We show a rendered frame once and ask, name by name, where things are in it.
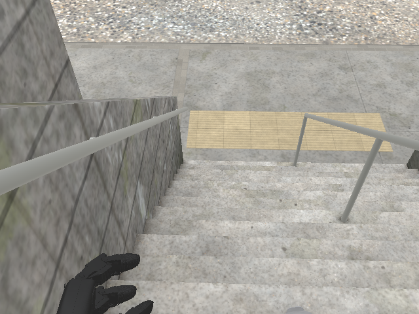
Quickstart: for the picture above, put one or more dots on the left robot hand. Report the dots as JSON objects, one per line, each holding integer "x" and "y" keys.
{"x": 81, "y": 296}

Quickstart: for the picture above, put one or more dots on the right robot shin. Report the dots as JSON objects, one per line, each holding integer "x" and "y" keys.
{"x": 296, "y": 308}

